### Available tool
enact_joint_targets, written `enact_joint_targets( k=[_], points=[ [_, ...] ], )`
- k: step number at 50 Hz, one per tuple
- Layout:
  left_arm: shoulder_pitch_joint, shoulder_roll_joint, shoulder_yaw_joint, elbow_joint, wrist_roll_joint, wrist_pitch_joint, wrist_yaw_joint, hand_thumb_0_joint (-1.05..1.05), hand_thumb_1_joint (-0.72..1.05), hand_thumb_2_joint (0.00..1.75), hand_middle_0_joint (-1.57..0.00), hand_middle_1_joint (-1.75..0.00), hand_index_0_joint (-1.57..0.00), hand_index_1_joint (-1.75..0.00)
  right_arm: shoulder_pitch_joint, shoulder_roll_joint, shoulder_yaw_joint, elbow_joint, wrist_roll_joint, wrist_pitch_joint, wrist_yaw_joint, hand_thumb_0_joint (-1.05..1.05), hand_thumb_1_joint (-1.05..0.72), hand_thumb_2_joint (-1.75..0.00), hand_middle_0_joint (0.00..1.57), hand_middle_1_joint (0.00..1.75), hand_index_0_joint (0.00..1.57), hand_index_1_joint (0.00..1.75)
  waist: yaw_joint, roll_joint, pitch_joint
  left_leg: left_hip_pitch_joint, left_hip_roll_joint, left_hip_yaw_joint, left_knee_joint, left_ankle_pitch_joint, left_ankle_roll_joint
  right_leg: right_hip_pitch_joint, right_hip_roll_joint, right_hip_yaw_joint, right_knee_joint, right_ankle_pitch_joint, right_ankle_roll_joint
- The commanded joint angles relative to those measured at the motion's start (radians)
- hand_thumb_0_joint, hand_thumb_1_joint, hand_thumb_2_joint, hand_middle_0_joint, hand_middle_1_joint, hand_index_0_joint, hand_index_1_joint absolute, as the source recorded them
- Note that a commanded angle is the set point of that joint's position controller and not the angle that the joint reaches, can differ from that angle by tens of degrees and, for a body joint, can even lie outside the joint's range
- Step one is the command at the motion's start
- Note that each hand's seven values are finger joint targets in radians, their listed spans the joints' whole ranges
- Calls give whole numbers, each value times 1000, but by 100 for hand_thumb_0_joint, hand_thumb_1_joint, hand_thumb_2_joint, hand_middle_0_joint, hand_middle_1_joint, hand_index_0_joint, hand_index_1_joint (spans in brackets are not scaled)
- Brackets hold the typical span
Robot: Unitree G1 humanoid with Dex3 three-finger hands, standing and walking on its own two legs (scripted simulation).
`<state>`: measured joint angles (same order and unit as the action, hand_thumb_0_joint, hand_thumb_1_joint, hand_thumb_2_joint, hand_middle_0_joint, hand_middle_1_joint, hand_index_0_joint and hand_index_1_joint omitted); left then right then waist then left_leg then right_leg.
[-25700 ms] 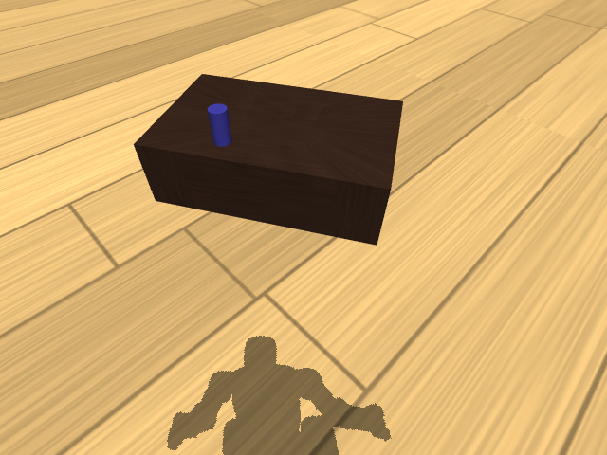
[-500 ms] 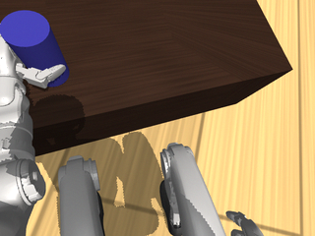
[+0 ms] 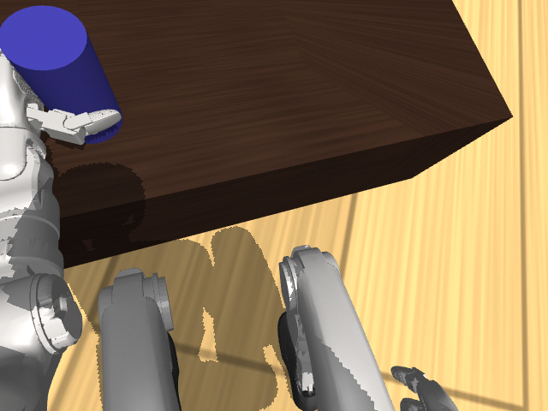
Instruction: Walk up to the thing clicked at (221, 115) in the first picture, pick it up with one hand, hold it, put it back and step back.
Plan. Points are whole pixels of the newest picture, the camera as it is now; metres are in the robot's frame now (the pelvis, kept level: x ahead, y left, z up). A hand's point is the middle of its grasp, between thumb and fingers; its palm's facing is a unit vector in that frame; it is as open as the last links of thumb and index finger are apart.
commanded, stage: open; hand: left
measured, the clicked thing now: (72, 85) +0.54 +0.19 +0.01
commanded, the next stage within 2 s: withdraw in 0.22 s
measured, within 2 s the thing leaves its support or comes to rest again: neither
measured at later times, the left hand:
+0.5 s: hand (51, 80) +0.54 +0.21 +0.02, palm faces +0.12 -0.99 -0.02, open 17.1 cm
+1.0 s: hand out of the picture +0.53 +0.31 +0.15, palm faces +0.21 -0.93 -0.29, open 17.3 cm
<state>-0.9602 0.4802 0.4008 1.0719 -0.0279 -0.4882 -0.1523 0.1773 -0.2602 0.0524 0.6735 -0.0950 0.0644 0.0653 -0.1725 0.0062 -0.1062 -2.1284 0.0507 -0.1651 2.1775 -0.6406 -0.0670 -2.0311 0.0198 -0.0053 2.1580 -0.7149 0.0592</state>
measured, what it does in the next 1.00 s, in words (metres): rises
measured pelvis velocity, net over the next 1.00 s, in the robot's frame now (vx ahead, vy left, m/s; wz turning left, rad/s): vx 0.02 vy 0.01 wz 0.02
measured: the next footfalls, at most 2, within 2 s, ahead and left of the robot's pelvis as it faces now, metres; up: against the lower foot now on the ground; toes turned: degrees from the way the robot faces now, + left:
none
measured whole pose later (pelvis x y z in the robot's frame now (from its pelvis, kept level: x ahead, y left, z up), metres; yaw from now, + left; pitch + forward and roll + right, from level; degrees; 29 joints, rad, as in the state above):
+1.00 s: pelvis +0.02 +0.01 +0.14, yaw +1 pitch +32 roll -6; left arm -0.90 0.68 0.43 1.00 0.12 -0.11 -0.12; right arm 0.23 -0.26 0.04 0.61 -0.01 0.13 0.02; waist -0.16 0.03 -0.13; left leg -1.70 0.08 -0.12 1.73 -0.59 -0.04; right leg -1.61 0.01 -0.02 1.68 -0.63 0.05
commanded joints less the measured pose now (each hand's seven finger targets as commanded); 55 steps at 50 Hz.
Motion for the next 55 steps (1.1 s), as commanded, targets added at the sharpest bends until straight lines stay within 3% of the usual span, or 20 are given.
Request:
enact_joint_targets(
  k=[1,11,13,17,21,24,25,26,29,33,35,36,38,39,40,42,47,49,52,55],
  points=[
    [-426,202,12,-248,-12,-75,5,0,-55,26,-62,-48,-62,-47,178,-210,-72,-27,1,-6,-17,0,-93,-90,20,30,20,30,-19,200,-687,505,-12,119,-226,99,79,303,12,-91,-263,199,-93],
    [-368,186,22,-213,-13,-63,5,0,-61,6,-31,-18,-30,-18,182,-205,-72,-27,3,-4,-19,0,-93,-90,20,30,20,30,-19,141,-671,474,-10,120,-204,142,87,334,16,-88,-271,245,-86],
    [-379,211,32,-243,-11,-64,3,0,-61,4,-27,-13,-26,-14,181,-205,-71,-39,1,-4,-17,0,-93,-90,20,30,20,30,-9,170,-708,490,-11,127,-204,165,86,364,14,-83,-267,266,-86],
    [-386,193,18,-204,-9,-63,-2,0,-60,3,-11,-6,-10,-5,181,-210,-73,-31,2,-2,-17,0,-90,-90,20,30,20,30,-28,169,-653,485,-8,116,-217,110,83,305,15,-93,-270,212,-90],
    [-427,309,83,-305,-21,-72,-5,0,-55,4,-7,-4,-8,-4,171,-213,-68,-46,4,1,-22,0,-90,-90,20,30,20,30,14,205,-753,522,-9,127,-218,136,83,369,15,-81,-268,231,-90],
    [-443,340,100,-344,-16,-48,-4,0,-56,5,-7,-4,-7,-4,182,-208,-75,-60,10,7,-30,0,-91,-90,20,30,20,30,8,222,-798,555,-8,129,-246,148,83,409,11,-73,-293,242,-87],
    [-417,383,129,-328,-12,-34,-3,0,-56,5,-6,-3,-6,-3,197,-209,-78,-39,14,11,-34,0,-91,-90,20,30,20,30,21,218,-796,578,-6,127,-261,139,84,405,12,-69,-308,227,-87],
    [-452,385,112,-371,-13,-26,-8,0,-55,3,-6,-2,-6,-2,184,-206,-78,-57,18,12,-38,0,-91,-90,20,30,20,30,14,235,-814,592,-5,126,-276,132,83,412,13,-68,-316,221,-89],
    [-431,430,137,-381,-21,20,-25,0,-55,2,-6,-2,-7,-1,191,-213,-82,-73,33,14,-53,0,-91,-90,20,30,20,30,18,230,-829,630,-5,117,-320,140,86,463,10,-65,-361,231,-88],
    [-436,413,88,-324,-39,92,-71,0,-54,1,-6,-2,-8,-1,209,-208,-77,-57,55,7,-72,0,-90,-90,20,30,20,30,-22,215,-732,649,1,105,-381,118,91,462,8,-58,-434,216,-87],
    [-375,414,93,-235,-41,129,-87,0,-52,1,-7,-3,-9,-1,225,-210,-76,-29,61,-1,-76,0,-89,-90,20,30,20,30,-22,167,-658,626,4,106,-397,111,97,469,9,-54,-473,211,-83],
    [-388,378,64,-217,-46,140,-100,0,-55,0,-7,-3,-9,-1,227,-209,-74,-23,63,-4,-76,0,-89,-90,20,30,20,30,-35,161,-606,624,6,101,-413,85,97,440,9,-58,-486,189,-87],
    [-379,371,42,-225,-43,153,-118,0,-54,0,-5,-3,-8,0,211,-211,-72,-55,68,-14,-77,0,-88,-89,20,30,20,30,-28,166,-593,672,7,87,-451,88,93,441,6,-64,-505,189,-93],
    [-349,364,41,-149,-41,166,-128,0,-46,5,-2,0,-2,0,210,-214,-73,-36,70,-16,-76,0,-80,-87,20,30,20,30,-31,160,-528,668,10,77,-470,52,92,412,5,-67,-516,156,-95],
    [-343,482,36,-165,88,211,-68,0,-41,2,-3,0,-4,0,192,-216,-79,-91,68,7,-69,0,-82,-89,20,30,20,30,29,198,-630,789,5,78,-551,90,85,509,3,-47,-577,180,-102],
    [-393,451,24,-211,88,247,-23,0,-42,3,-4,0,-4,0,211,-212,-83,-98,78,30,-62,0,-83,-89,20,30,20,30,5,211,-678,853,10,71,-580,139,81,543,3,-46,-605,223,-98],
    [-353,626,102,-350,148,303,63,0,-48,4,-7,-3,-6,-3,220,-193,-84,-124,89,62,-65,0,-89,-90,20,30,20,30,54,231,-802,1031,7,87,-673,283,86,761,1,-43,-713,336,-83],
    [-315,564,71,-355,153,320,90,0,-61,2,-4,-4,-4,-4,230,-180,-87,-108,89,62,-68,0,-90,-90,20,30,20,30,46,299,-779,1157,13,73,-740,334,73,765,-1,-52,-748,359,-88],
    [-211,520,57,-285,152,343,142,0,-61,1,-4,-4,-4,-4,237,-182,-98,-74,91,56,-79,0,-90,-90,20,30,20,30,43,275,-641,1215,20,71,-818,321,71,785,3,-56,-837,341,-88],
    [-116,368,-22,-246,141,364,173,0,-61,0,-4,-4,-4,-4,209,-168,-95,-108,95,39,-82,0,-90,-90,20,30,20,30,32,237,-559,1272,23,73,-905,331,66,867,1,-63,-922,365,-89]
  ],
)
